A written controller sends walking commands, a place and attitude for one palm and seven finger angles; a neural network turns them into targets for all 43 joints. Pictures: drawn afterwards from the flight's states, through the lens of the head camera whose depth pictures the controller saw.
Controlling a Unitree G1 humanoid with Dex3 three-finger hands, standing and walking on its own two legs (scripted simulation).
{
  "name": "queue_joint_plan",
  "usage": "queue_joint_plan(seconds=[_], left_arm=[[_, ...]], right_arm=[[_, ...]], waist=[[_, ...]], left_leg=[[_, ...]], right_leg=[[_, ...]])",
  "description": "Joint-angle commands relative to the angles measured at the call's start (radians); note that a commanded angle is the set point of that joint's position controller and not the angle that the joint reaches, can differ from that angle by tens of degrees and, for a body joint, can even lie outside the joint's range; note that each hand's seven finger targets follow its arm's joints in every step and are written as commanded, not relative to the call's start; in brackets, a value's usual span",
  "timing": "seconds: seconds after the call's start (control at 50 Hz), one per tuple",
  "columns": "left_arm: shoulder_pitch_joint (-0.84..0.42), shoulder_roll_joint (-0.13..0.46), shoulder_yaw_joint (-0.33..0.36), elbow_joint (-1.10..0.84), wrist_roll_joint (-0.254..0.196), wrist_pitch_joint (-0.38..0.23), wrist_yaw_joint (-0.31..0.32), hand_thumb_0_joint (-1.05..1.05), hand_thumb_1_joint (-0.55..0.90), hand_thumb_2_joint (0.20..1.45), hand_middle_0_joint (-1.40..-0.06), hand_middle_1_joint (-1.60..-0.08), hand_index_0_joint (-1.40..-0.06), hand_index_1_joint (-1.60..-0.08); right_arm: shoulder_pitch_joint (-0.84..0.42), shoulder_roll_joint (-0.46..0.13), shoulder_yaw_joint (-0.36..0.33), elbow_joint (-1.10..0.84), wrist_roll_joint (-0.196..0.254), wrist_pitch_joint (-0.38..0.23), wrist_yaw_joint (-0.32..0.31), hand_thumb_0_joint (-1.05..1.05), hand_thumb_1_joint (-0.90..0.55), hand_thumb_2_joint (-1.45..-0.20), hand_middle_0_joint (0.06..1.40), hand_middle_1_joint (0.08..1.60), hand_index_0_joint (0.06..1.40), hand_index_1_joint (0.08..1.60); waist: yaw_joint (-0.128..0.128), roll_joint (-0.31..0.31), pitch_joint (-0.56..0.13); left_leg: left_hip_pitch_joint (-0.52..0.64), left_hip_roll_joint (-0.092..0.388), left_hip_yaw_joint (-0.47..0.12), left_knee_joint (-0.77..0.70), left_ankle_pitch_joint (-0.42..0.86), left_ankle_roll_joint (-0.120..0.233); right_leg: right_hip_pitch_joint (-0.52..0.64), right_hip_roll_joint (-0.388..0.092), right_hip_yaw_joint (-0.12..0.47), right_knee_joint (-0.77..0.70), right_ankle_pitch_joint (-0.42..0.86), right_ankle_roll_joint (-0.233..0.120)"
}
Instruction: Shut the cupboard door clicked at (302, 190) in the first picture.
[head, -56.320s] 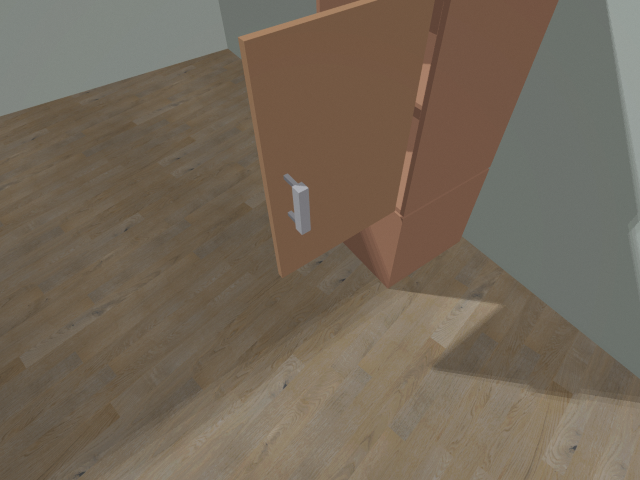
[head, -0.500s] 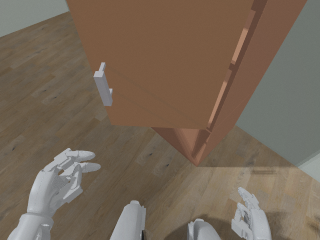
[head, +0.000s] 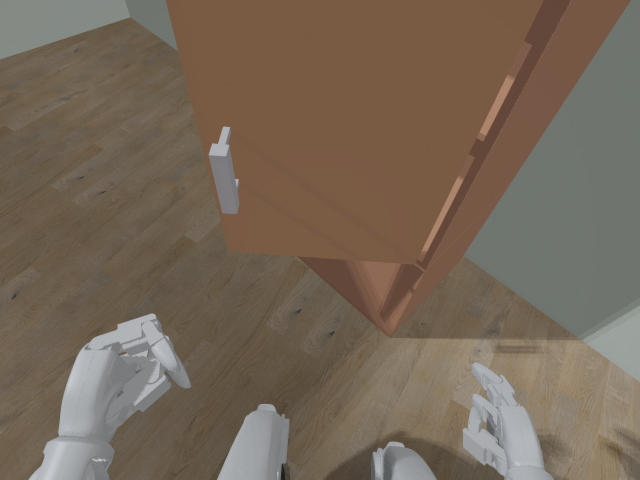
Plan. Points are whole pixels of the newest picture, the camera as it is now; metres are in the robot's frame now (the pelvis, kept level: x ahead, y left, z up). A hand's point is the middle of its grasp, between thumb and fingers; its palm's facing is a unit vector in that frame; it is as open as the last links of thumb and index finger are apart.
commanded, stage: raise the hand and make a fist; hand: left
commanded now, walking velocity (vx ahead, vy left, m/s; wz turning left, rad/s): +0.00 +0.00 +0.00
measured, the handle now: (228, 171) +0.52 +0.19 +0.04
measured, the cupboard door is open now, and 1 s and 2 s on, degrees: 42 42 42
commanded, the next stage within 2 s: bring the fist close to the handle in 0.74 s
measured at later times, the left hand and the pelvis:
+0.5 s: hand (181, 371) +0.22 +0.18 +0.05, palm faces +0.02 -1.00 -0.03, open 3.1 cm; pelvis +0.00 -0.01 +0.00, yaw +0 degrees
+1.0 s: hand (196, 352) +0.24 +0.16 +0.05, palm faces +0.01 -1.00 -0.04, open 3.1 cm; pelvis +0.01 -0.02 -0.01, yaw +0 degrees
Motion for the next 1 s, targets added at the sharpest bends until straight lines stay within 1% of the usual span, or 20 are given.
queue_joint_plan(seconds=[0.0, 0.02, 0.06, 0.12, 0.16, 0.2, 0.26, 0.28, 0.3, 0.34, 0.36, 0.4, 0.52, 0.6, 0.66, 0.78, 0.82, 0.86, 0.9, 0.98], left_arm=[[-0.037, 0.089, 0.057, -0.177, -0.018, -0.051, -0.001, 0.000, 0.900, 0.900, -1.282, -1.480, -1.282, -1.480], [-0.048, 0.093, 0.058, -0.190, -0.019, -0.054, -0.004, 0.000, 0.900, 0.900, -1.300, -1.500, -1.300, -1.500], [-0.056, 0.110, 0.071, -0.173, -0.017, -0.053, -0.004, 0.000, 0.900, 0.900, -1.300, -1.500, -1.300, -1.500], [-0.070, 0.096, 0.057, -0.192, -0.021, -0.060, -0.009, 0.000, 0.900, 0.900, -1.300, -1.500, -1.300, -1.500], [-0.076, 0.116, 0.075, -0.191, -0.025, -0.061, -0.010, 0.000, 0.900, 0.900, -1.300, -1.500, -1.300, -1.500], [-0.072, 0.106, 0.069, -0.173, -0.028, -0.059, -0.014, 0.000, 0.900, 0.900, -1.300, -1.500, -1.300, -1.500], [-0.068, 0.124, 0.086, -0.164, -0.029, -0.054, -0.013, 0.000, 0.900, 0.900, -1.300, -1.500, -1.300, -1.500], [-0.070, 0.108, 0.070, -0.169, -0.030, -0.053, -0.015, 0.000, 0.900, 0.900, -1.300, -1.500, -1.300, -1.500], [-0.070, 0.107, 0.073, -0.147, -0.034, -0.049, -0.015, 0.000, 0.900, 0.900, -1.300, -1.500, -1.300, -1.500], [-0.073, 0.108, 0.077, -0.152, -0.039, -0.056, -0.016, 0.000, 0.900, 0.900, -1.300, -1.500, -1.300, -1.500], [-0.075, 0.128, 0.090, -0.169, -0.037, -0.060, -0.014, 0.000, 0.900, 0.900, -1.300, -1.500, -1.300, -1.500], [-0.072, 0.119, 0.083, -0.177, -0.040, -0.065, -0.012, 0.000, 0.900, 0.900, -1.300, -1.500, -1.300, -1.500], [-0.068, 0.104, 0.075, -0.140, -0.040, -0.073, -0.007, 0.000, 0.900, 0.900, -1.300, -1.500, -1.300, -1.500], [-0.077, 0.107, 0.077, -0.134, -0.042, -0.072, -0.012, 0.000, 0.900, 0.900, -1.300, -1.500, -1.300, -1.500], [-0.081, 0.129, 0.090, -0.159, -0.037, -0.079, -0.010, 0.000, 0.900, 0.900, -1.300, -1.500, -1.300, -1.500], [-0.069, 0.106, 0.084, -0.151, -0.041, -0.076, -0.014, 0.000, 0.900, 0.900, -1.300, -1.500, -1.300, -1.500], [-0.069, 0.095, 0.073, -0.132, -0.042, -0.069, -0.019, 0.000, 0.900, 0.900, -1.300, -1.500, -1.300, -1.500], [-0.157, 0.112, 0.071, -0.149, -0.036, -0.076, -0.016, 0.000, 0.900, 0.900, -1.300, -1.500, -1.300, -1.500], [-0.223, 0.091, 0.038, -0.134, -0.025, -0.077, -0.014, 0.000, 0.900, 0.900, -1.300, -1.500, -1.300, -1.500], [-0.311, 0.101, 0.041, -0.091, -0.015, -0.063, 0.000, 0.000, 0.900, 0.900, -1.300, -1.500, -1.300, -1.500]], right_arm=[[-0.022, -0.151, -0.055, -0.153, 0.005, -0.039, -0.012, 0.000, -0.900, -0.900, 0.200, 0.300, 0.200, 0.300], [-0.027, -0.153, -0.054, -0.157, 0.004, -0.040, -0.012, 0.000, -0.900, -0.900, 0.200, 0.300, 0.200, 0.300], [-0.018, -0.154, -0.050, -0.153, 0.003, -0.037, -0.014, 0.000, -0.900, -0.900, 0.200, 0.300, 0.200, 0.300], [-0.019, -0.153, -0.048, -0.158, 0.003, -0.040, -0.012, 0.000, -0.900, -0.900, 0.200, 0.300, 0.200, 0.300], [-0.017, -0.153, -0.048, -0.153, 0.001, -0.042, -0.013, 0.000, -0.900, -0.900, 0.200, 0.300, 0.200, 0.300], [-0.020, -0.153, -0.048, -0.154, 0.003, -0.041, -0.013, 0.000, -0.900, -0.900, 0.200, 0.300, 0.200, 0.300], [-0.016, -0.154, -0.049, -0.152, 0.004, -0.039, -0.013, 0.000, -0.900, -0.900, 0.200, 0.300, 0.200, 0.300], [-0.020, -0.152, -0.050, -0.155, 0.006, -0.040, -0.013, 0.000, -0.900, -0.900, 0.200, 0.300, 0.200, 0.300], [-0.016, -0.152, -0.050, -0.152, 0.007, -0.038, -0.014, 0.000, -0.900, -0.900, 0.200, 0.300, 0.200, 0.300], [-0.015, -0.153, -0.053, -0.150, 0.008, -0.039, -0.016, 0.000, -0.900, -0.900, 0.200, 0.300, 0.200, 0.300], [-0.015, -0.155, -0.054, -0.151, 0.007, -0.041, -0.017, 0.000, -0.900, -0.900, 0.200, 0.300, 0.200, 0.300], [-0.017, -0.149, -0.053, -0.150, 0.008, -0.042, -0.015, 0.000, -0.900, -0.900, 0.200, 0.300, 0.200, 0.300], [-0.014, -0.149, -0.057, -0.143, 0.008, -0.037, -0.017, 0.000, -0.900, -0.900, 0.200, 0.300, 0.200, 0.300], [-0.013, -0.150, -0.057, -0.148, 0.010, -0.034, -0.018, 0.000, -0.900, -0.900, 0.200, 0.300, 0.200, 0.300], [-0.006, -0.151, -0.058, -0.145, 0.008, -0.032, -0.021, 0.000, -0.900, -0.900, 0.200, 0.300, 0.200, 0.300], [-0.009, -0.147, -0.059, -0.146, 0.008, -0.024, -0.018, 0.000, -0.900, -0.900, 0.200, 0.300, 0.200, 0.300], [-0.009, -0.145, -0.057, -0.146, 0.009, -0.018, -0.017, 0.000, -0.900, -0.900, 0.200, 0.300, 0.200, 0.300], [-0.002, -0.153, -0.054, -0.138, 0.005, -0.021, -0.021, 0.000, -0.900, -0.900, 0.200, 0.300, 0.200, 0.300], [-0.002, -0.157, -0.052, -0.136, 0.005, -0.023, -0.022, 0.000, -0.900, -0.900, 0.200, 0.300, 0.200, 0.300], [0.003, -0.164, -0.048, -0.122, 0.004, -0.024, -0.023, 0.000, -0.900, -0.900, 0.200, 0.300, 0.200, 0.300]], waist=[[-0.017, 0.044, -0.181], [-0.014, 0.063, -0.188], [-0.016, 0.061, -0.175], [-0.018, 0.061, -0.198], [-0.011, 0.077, -0.201], [-0.015, 0.044, -0.194], [-0.007, 0.056, -0.197], [-0.012, 0.059, -0.199], [-0.016, 0.024, -0.185], [-0.014, 0.019, -0.192], [-0.007, 0.029, -0.208], [-0.006, 0.049, -0.213], [-0.018, 0.003, -0.188], [-0.015, -0.007, -0.192], [-0.012, 0.019, -0.213], [-0.011, 0.007, -0.227], [-0.016, 0.007, -0.199], [-0.029, 0.017, -0.203], [-0.043, 0.014, -0.201], [-0.040, 0.026, -0.225]], left_leg=[[0.325, -0.024, -0.056, -0.278, -0.022, -0.004], [0.325, -0.025, -0.053, -0.274, -0.025, -0.004], [0.314, -0.026, -0.055, -0.272, -0.032, -0.002], [0.329, -0.026, -0.051, -0.263, -0.010, -0.003], [0.322, -0.027, -0.052, -0.261, -0.006, -0.003], [0.301, -0.030, -0.039, -0.249, 0.001, 0.000], [0.290, -0.033, -0.035, -0.243, 0.010, 0.002], [0.295, -0.033, -0.028, -0.239, 0.016, 0.002], [0.283, -0.032, -0.027, -0.237, 0.011, 0.003], [0.276, -0.033, -0.017, -0.224, 0.025, 0.004], [0.276, -0.033, -0.016, -0.218, 0.040, 0.006], [0.286, -0.035, -0.012, -0.219, 0.053, 0.004], [0.252, -0.035, 0.002, -0.195, 0.059, 0.007], [0.238, -0.036, 0.006, -0.185, 0.058, 0.009], [0.258, -0.034, 0.006, -0.184, 0.085, 0.012], [0.271, -0.035, 0.008, -0.177, 0.126, 0.010], [0.260, -0.036, 0.009, -0.182, 0.105, 0.009], [0.256, -0.035, 0.003, -0.171, 0.096, 0.013], [0.268, -0.033, -0.003, -0.174, 0.077, 0.012], [0.278, -0.034, -0.009, -0.183, 0.058, 0.012]], right_leg=[[-0.026, 0.054, -0.021, -0.188, 0.096, -0.055], [-0.030, 0.053, -0.018, -0.185, 0.092, -0.056], [-0.027, 0.057, -0.015, -0.188, 0.089, -0.058], [-0.028, 0.054, -0.016, -0.183, 0.100, -0.057], [-0.023, 0.056, -0.011, -0.182, 0.104, -0.060], [-0.014, 0.052, -0.006, -0.193, 0.094, -0.056], [-0.004, 0.055, 0.001, -0.193, 0.095, -0.059], [-0.008, 0.051, 0.003, -0.197, 0.096, -0.057], [-0.005, 0.051, 0.005, -0.206, 0.086, -0.055], [0.003, 0.050, 0.015, -0.212, 0.082, -0.054], [0.012, 0.052, 0.018, -0.206, 0.092, -0.056], [0.012, 0.047, 0.020, -0.205, 0.104, -0.056], [0.012, 0.043, 0.038, -0.221, 0.091, -0.049], [0.021, 0.041, 0.051, -0.226, 0.078, -0.048], [0.026, 0.046, 0.046, -0.213, 0.117, -0.052], [0.033, 0.045, 0.035, -0.196, 0.180, -0.049], [0.026, 0.045, 0.038, -0.209, 0.154, -0.048], [0.006, 0.047, 0.039, -0.200, 0.145, -0.049], [-0.023, 0.045, 0.030, -0.195, 0.130, -0.048], [-0.025, 0.044, 0.027, -0.197, 0.119, -0.052]])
